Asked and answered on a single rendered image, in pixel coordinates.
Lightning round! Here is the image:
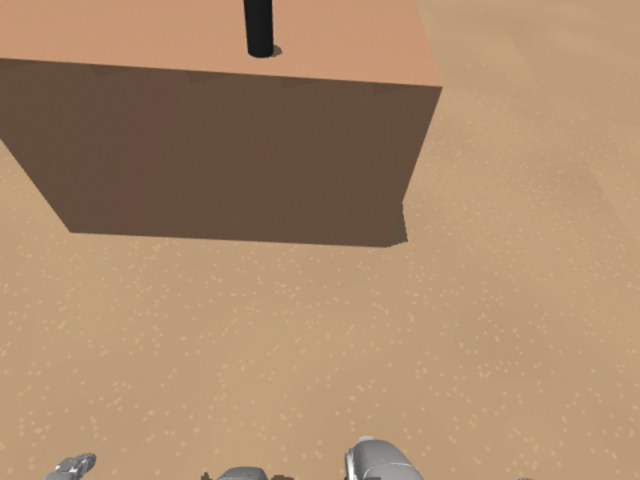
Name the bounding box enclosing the can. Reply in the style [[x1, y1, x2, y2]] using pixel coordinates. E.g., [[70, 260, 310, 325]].
[[244, 0, 274, 58]]

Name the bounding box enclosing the left robot hand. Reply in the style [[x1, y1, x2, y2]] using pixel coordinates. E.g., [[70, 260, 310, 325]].
[[43, 453, 96, 480]]

